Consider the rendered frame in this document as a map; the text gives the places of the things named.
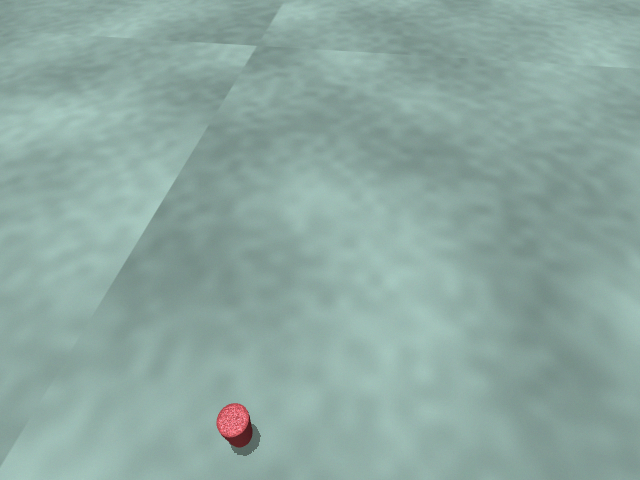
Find cup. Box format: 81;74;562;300
216;403;252;447

